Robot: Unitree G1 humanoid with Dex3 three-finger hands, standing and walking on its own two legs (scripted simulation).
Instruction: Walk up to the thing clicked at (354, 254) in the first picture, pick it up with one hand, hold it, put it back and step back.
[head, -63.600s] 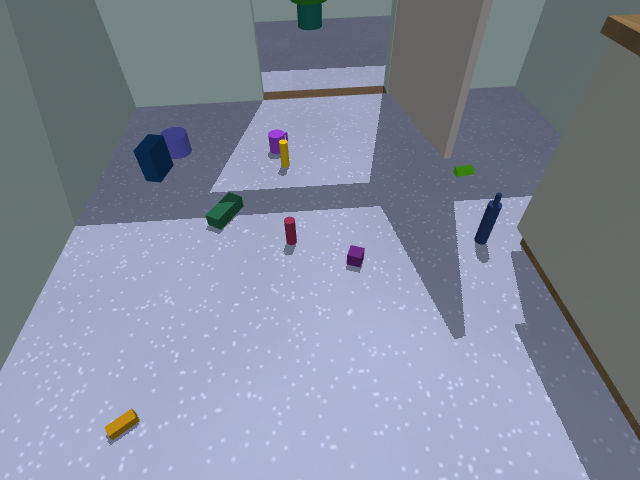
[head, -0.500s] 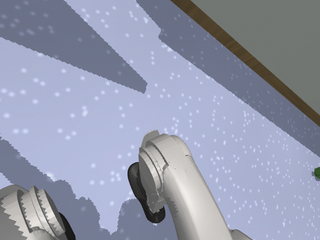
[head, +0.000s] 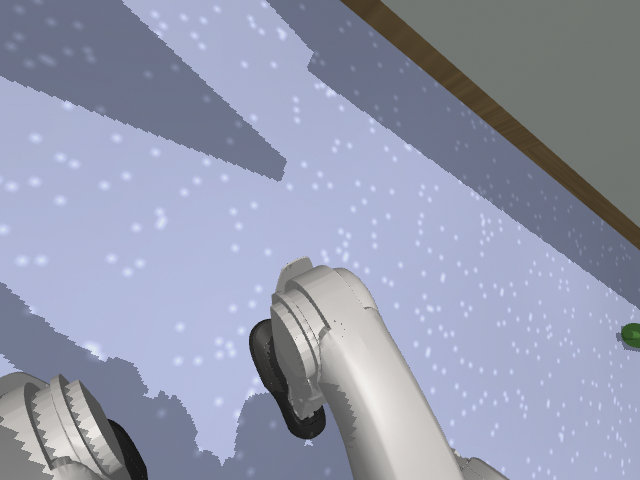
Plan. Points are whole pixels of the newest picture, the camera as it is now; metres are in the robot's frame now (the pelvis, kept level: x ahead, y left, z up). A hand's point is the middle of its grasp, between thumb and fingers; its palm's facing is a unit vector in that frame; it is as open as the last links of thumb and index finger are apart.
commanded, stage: open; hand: left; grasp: from above
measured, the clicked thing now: out of the picture +0.48 +0.31 -0.29
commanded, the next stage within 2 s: withdraw in 0.48 s
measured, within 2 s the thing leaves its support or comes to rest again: neither
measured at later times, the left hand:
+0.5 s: hand out of the picture +0.47 +0.30 -0.26, palm faces -0.39 -0.25 -0.89, open 14.3 cm
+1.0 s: hand out of the picture +0.48 +0.33 -0.15, palm faces -0.36 -0.12 -0.92, open 14.2 cm
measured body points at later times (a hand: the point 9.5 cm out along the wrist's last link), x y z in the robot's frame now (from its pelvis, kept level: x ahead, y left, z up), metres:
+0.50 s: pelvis +0.00 +0.00 +0.00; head +0.30 +0.11 +0.32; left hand +0.49 +0.31 -0.21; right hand +0.02 -0.25 -0.04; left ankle +0.06 +0.13 -0.28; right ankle +0.13 -0.13 -0.28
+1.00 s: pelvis +0.01 +0.00 +0.02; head +0.25 +0.10 +0.38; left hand +0.49 +0.34 -0.10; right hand +0.06 -0.26 -0.07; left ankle +0.06 +0.13 -0.28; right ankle +0.13 -0.13 -0.28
